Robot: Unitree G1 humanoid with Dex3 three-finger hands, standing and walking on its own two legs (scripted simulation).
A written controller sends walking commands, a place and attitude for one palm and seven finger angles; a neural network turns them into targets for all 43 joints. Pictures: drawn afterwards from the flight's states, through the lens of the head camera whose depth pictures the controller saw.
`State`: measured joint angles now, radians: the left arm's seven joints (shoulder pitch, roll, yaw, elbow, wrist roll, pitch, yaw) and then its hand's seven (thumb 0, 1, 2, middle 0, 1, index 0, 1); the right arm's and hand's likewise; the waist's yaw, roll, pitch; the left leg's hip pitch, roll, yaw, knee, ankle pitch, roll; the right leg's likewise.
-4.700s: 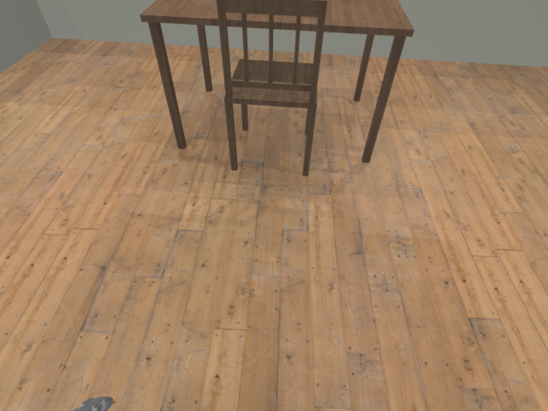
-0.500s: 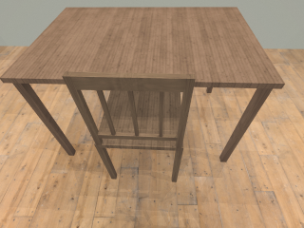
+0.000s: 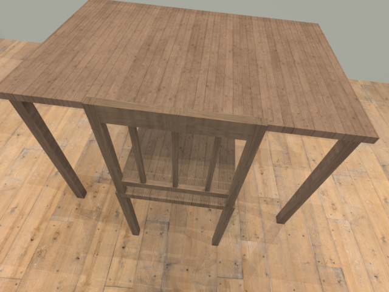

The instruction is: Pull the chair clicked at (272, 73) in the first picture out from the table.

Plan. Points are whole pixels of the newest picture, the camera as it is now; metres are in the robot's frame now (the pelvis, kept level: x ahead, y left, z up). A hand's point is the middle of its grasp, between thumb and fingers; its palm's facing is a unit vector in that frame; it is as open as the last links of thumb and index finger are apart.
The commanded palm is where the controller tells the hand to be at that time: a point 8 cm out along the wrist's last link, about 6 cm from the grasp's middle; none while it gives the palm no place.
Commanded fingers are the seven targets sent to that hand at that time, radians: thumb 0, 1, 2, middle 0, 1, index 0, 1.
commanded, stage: come to a stop and stand still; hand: left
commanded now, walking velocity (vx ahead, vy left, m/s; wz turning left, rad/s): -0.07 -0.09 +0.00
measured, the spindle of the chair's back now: (175, 161) +0.46 +0.10 -0.09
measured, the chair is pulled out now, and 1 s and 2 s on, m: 0.00 0.00 0.00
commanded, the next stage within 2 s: look again from close up in 1.16 s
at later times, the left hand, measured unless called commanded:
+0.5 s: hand out of the picture -0.03 +0.13 -0.17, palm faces +0.04 -0.98 -0.18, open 7.4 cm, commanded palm none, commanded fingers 0.00 0.90 0.90 -0.20 -0.30 -0.20 -0.30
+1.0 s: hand out of the picture +0.00 +0.12 -0.17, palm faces +0.07 -0.98 -0.18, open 7.4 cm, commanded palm none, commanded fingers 0.00 0.90 0.90 -0.20 -0.30 -0.20 -0.30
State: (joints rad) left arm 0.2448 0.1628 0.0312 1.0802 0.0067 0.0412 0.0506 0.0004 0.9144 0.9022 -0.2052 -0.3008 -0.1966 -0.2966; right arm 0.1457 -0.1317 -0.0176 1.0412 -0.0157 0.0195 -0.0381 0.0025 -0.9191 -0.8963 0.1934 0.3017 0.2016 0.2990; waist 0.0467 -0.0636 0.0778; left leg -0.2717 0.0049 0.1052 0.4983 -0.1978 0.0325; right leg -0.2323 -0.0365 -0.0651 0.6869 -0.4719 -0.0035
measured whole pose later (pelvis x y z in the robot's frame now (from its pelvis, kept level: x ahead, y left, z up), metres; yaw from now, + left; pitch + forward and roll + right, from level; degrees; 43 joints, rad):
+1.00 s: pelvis +0.02 -0.03 +0.01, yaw +0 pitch -1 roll +1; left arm 0.31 0.11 0.01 1.14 0.00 0.00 0.05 0.00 0.91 0.90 -0.20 -0.30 -0.20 -0.30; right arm 0.26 -0.13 0.00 1.17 -0.01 0.01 -0.05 0.03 -0.93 -0.90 0.20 0.30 0.20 0.30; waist 0.00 -0.01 0.04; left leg -0.22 0.05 0.06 0.44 -0.19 -0.03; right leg -0.03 0.01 -0.06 0.41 -0.35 -0.03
